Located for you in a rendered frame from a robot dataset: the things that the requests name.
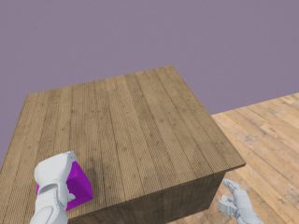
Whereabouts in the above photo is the right robot hand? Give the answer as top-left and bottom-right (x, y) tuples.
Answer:
(219, 178), (254, 220)

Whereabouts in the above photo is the robot right forearm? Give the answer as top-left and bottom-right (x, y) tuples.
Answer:
(236, 208), (264, 224)

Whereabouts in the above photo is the robot left forearm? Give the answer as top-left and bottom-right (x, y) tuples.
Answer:
(29, 180), (68, 224)

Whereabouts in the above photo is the table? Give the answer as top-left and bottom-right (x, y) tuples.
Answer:
(0, 65), (247, 224)

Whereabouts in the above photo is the sponge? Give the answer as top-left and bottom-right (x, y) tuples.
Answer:
(36, 161), (93, 212)

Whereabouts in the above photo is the left robot hand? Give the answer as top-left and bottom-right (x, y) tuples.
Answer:
(34, 150), (78, 203)

